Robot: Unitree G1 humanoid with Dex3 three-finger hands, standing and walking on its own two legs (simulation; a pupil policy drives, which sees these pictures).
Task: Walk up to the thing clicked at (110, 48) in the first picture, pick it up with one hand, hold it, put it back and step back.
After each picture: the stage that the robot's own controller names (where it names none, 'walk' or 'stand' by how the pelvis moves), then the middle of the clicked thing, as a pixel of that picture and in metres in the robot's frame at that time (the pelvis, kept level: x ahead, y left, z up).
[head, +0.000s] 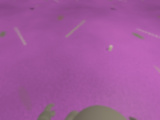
stand; (110, 48) +1.54 -0.44 -0.72
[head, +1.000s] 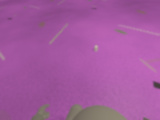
walk; (96, 48) +1.47 +0.00 -0.70
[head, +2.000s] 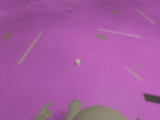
walk; (78, 62) +0.99 +0.29 -0.71
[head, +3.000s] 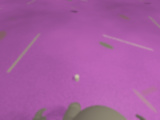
walk; (77, 78) +0.63 +0.21 -0.69
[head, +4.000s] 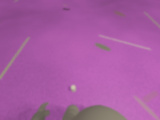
walk; (73, 88) +0.42 +0.20 -0.70
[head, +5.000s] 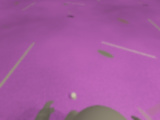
stand; (73, 96) +0.37 +0.21 -0.71
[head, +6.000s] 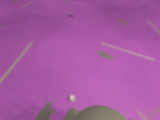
stand; (72, 98) +0.33 +0.20 -0.72
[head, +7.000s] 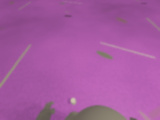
stand; (73, 101) +0.29 +0.20 -0.72
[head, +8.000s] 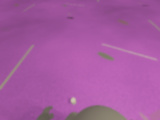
stand; (73, 101) +0.31 +0.21 -0.73
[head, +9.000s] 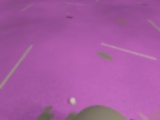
stand; (73, 101) +0.30 +0.21 -0.73
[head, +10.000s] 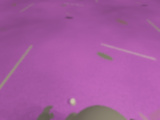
go down; (73, 102) +0.29 +0.21 -0.73
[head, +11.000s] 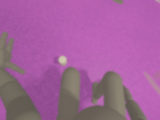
go down; (63, 61) +0.40 +0.22 -0.30
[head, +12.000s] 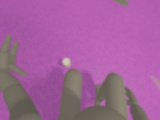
approach; (66, 62) +0.40 +0.22 -0.31
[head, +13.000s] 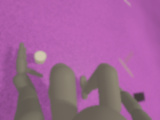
close in; (40, 58) +0.39 +0.25 -0.22
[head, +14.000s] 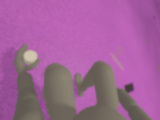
close; (30, 58) +0.38 +0.26 -0.22
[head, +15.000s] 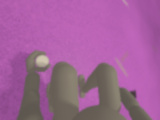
lift; (41, 61) +0.34 +0.24 -0.21
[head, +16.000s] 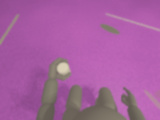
lift; (64, 71) +0.32 +0.19 +0.01
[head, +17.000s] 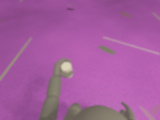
hold; (67, 70) +0.33 +0.18 +0.03
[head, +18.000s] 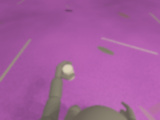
hold; (69, 72) +0.32 +0.17 +0.02
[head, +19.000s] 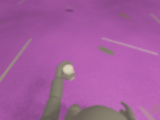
hold; (69, 72) +0.32 +0.17 +0.01
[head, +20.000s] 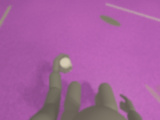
crouch; (66, 65) +0.37 +0.18 -0.06
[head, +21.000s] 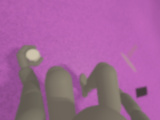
lower; (34, 57) +0.39 +0.26 -0.21
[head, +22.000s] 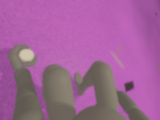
lower; (27, 56) +0.39 +0.27 -0.22
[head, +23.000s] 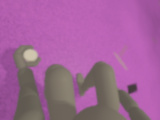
lower; (31, 57) +0.38 +0.27 -0.22
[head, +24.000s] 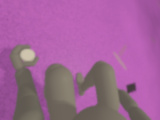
lower; (28, 56) +0.38 +0.28 -0.22
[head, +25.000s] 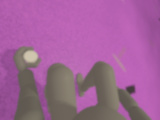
rest; (31, 58) +0.37 +0.27 -0.22
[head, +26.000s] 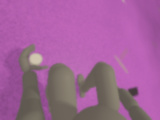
open; (35, 60) +0.37 +0.26 -0.22
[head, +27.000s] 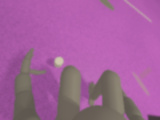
stand; (58, 62) +0.37 +0.23 -0.26
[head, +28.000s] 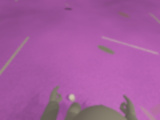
stand; (72, 97) +0.30 +0.19 -0.64
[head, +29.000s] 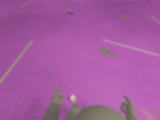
stand; (73, 98) +0.31 +0.20 -0.67
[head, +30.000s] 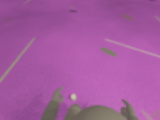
stand; (73, 97) +0.31 +0.19 -0.67
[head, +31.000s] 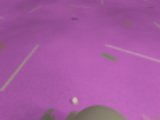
walk; (75, 101) +0.32 +0.20 -0.72
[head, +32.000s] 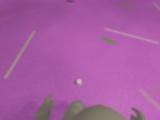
walk; (79, 82) +0.46 +0.15 -0.71
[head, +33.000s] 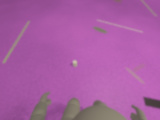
walk; (74, 63) +0.76 +0.23 -0.70
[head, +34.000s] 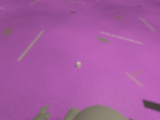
stand; (78, 64) +0.96 +0.22 -0.71
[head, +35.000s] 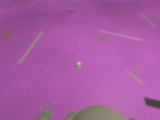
stand; (79, 65) +0.95 +0.22 -0.73
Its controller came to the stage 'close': yes
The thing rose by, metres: 0.73
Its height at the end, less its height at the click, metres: +0.00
